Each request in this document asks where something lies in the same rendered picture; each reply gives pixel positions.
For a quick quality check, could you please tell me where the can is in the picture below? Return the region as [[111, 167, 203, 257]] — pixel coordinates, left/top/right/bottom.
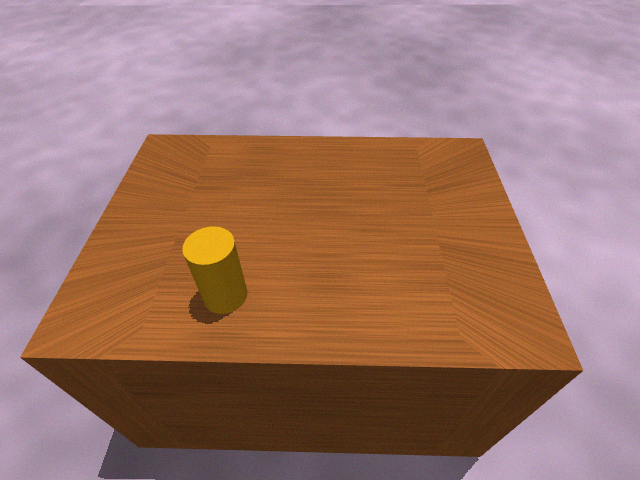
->
[[182, 226, 247, 314]]

